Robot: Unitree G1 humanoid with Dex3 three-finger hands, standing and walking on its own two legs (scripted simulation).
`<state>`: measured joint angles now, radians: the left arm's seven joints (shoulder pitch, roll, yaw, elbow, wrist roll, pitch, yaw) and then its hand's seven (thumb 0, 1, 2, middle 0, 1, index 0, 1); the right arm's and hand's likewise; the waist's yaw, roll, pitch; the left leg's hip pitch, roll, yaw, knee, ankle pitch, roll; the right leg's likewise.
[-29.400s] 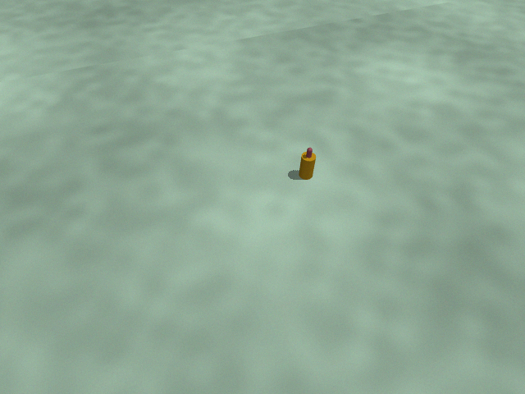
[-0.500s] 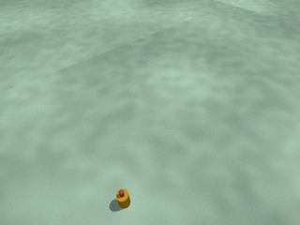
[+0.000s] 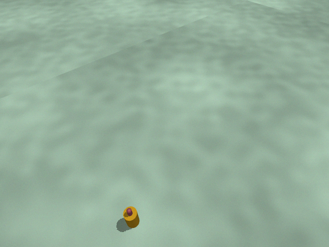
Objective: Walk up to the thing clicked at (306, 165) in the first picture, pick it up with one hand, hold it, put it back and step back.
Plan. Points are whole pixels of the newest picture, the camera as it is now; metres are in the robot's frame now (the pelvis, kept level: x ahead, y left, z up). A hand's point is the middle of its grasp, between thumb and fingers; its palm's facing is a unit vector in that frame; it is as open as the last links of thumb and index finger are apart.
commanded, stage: stand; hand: left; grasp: from the side
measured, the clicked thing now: (131, 215) +0.41 +0.20 -0.69
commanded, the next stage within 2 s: step back in 0.76 s
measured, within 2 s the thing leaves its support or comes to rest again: neither
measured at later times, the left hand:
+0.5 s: hand out of the picture +0.09 +0.25 -0.16, palm faces -0.01 -0.94 -0.35, open 7.4 cm
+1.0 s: hand out of the picture +0.10 +0.29 -0.17, palm faces -0.03 -0.92 -0.38, open 7.4 cm
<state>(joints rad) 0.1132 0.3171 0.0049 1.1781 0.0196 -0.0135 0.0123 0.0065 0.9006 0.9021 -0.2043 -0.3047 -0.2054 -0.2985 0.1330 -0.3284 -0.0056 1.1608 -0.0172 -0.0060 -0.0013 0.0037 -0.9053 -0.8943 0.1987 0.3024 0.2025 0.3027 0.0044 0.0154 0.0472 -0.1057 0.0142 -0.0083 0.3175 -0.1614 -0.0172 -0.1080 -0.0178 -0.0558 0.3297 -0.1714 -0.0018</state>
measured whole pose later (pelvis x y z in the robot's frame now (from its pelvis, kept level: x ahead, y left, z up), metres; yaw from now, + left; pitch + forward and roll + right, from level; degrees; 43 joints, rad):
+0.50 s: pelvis +0.02 +0.00 +0.00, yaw +0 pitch -2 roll +0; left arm 0.10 0.32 0.01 1.17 0.01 -0.01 0.01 0.01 0.90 0.90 -0.20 -0.30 -0.21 -0.30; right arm 0.11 -0.34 0.00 1.15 -0.01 -0.01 0.00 0.00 -0.91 -0.89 0.20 0.30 0.20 0.30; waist 0.00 0.02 0.04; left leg -0.09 0.02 -0.01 0.29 -0.17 -0.02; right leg -0.09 -0.01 -0.05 0.31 -0.18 0.00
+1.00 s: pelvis -0.02 +0.02 -0.01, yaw +0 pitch -1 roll +0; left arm 0.05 0.36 0.07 0.98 0.03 0.03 0.02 0.01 0.90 0.90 -0.21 -0.30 -0.21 -0.30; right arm 0.10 -0.40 -0.06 0.97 0.01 0.05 0.02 0.00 -0.91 -0.89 0.20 0.30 0.20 0.30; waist -0.01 -0.01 0.16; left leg -0.34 -0.04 -0.05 0.85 -0.45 0.05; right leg -0.28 -0.06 -0.03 0.53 -0.23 0.01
